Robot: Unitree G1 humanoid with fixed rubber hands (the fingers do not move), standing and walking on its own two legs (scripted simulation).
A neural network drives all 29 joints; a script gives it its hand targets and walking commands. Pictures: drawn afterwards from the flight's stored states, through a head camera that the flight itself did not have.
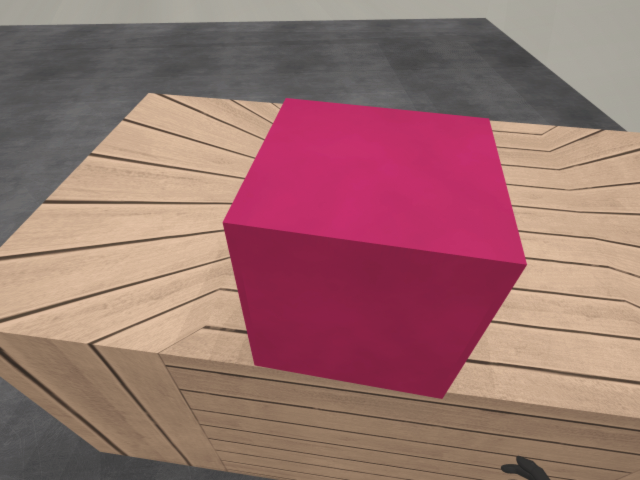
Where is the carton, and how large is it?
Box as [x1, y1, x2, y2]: [223, 98, 526, 398]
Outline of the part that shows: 286,98 223,221 223,226 254,364 442,398 526,265 488,118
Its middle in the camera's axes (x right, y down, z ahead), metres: +0.06 +0.01 +0.53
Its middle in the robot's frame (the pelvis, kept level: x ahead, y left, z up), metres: +0.40 -0.04 +0.08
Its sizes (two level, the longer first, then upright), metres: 0.269 0.251 0.288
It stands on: a pedestal, 0.69 m high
